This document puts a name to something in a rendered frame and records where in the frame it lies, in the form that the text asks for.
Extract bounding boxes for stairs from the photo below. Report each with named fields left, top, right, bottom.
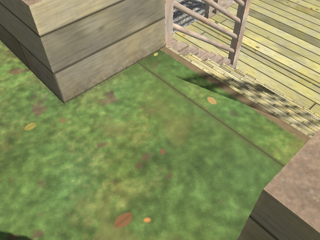
left=185, top=54, right=320, bottom=136

